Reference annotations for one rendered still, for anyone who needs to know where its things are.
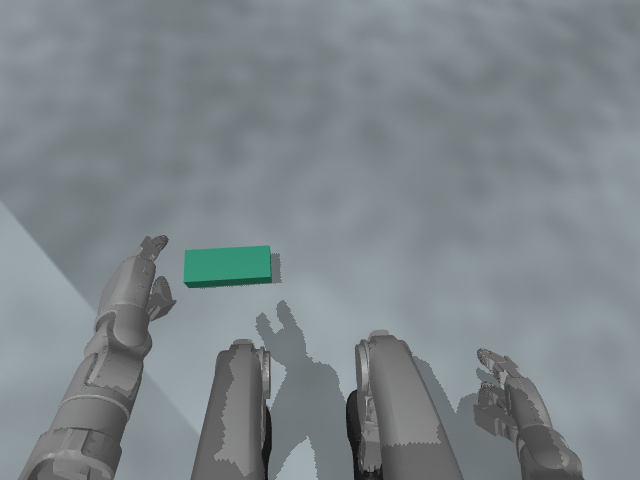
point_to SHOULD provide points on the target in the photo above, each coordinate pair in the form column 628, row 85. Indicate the left robot arm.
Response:
column 83, row 441

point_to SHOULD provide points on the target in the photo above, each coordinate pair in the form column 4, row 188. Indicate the left robot hand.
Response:
column 132, row 282

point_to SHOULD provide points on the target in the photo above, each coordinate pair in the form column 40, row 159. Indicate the carton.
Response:
column 227, row 266

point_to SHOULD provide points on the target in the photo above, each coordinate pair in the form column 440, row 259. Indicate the right robot foot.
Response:
column 354, row 436

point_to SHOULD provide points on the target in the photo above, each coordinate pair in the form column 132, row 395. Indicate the right robot hand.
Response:
column 516, row 407

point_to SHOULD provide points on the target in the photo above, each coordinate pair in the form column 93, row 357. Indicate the right robot arm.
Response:
column 544, row 455

